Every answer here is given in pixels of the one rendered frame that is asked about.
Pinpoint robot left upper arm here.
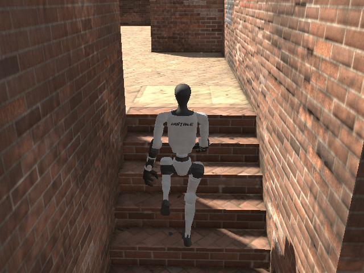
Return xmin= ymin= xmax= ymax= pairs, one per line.
xmin=152 ymin=112 xmax=169 ymax=149

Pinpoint robot right hand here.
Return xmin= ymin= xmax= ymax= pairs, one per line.
xmin=192 ymin=142 xmax=207 ymax=152

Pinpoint robot right upper arm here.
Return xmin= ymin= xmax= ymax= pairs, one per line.
xmin=196 ymin=112 xmax=209 ymax=147

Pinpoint robot left forearm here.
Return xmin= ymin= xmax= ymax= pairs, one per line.
xmin=144 ymin=139 xmax=158 ymax=171

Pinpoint robot left hand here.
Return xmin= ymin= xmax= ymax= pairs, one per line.
xmin=143 ymin=169 xmax=158 ymax=187

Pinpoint right robot thigh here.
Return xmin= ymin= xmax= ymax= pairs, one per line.
xmin=184 ymin=162 xmax=204 ymax=205

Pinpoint humanoid robot head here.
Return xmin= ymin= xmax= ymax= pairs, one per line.
xmin=171 ymin=84 xmax=194 ymax=116

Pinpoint robot right forearm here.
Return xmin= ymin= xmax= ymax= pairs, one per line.
xmin=200 ymin=139 xmax=209 ymax=150

